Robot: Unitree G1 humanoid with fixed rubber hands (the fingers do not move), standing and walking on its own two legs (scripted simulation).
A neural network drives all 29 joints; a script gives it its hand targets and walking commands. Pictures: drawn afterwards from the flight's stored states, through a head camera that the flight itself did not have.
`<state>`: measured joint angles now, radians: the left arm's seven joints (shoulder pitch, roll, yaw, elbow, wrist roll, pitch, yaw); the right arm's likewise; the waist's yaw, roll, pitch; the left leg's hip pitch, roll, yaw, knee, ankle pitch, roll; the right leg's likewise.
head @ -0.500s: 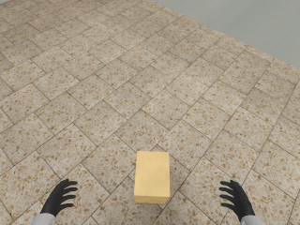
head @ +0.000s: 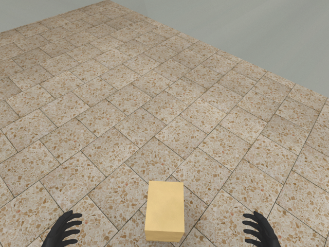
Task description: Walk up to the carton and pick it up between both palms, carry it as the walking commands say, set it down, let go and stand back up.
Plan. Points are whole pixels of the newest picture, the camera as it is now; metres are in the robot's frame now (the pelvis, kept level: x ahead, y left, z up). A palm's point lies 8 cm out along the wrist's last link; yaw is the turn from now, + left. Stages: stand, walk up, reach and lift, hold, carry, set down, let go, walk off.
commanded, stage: stand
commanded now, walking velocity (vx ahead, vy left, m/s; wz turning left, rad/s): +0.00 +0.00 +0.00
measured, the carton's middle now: (164, 212) +0.39 -0.02 -0.64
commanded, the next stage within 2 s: none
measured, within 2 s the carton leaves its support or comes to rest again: neither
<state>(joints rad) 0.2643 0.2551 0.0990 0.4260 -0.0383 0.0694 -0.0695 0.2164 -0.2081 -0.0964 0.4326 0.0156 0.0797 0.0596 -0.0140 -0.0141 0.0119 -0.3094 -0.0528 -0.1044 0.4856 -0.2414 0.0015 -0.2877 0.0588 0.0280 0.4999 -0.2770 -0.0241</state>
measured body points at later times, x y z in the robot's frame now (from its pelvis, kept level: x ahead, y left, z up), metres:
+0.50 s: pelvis -0.01 +0.02 +0.00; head -0.04 +0.03 +0.45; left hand +0.13 +0.29 -0.09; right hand +0.15 -0.25 -0.07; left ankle +0.00 +0.12 -0.74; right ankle -0.02 -0.09 -0.74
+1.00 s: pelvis -0.02 +0.02 +0.00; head -0.05 +0.03 +0.44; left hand +0.11 +0.29 -0.10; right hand +0.14 -0.26 -0.07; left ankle +0.00 +0.12 -0.74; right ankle -0.02 -0.09 -0.74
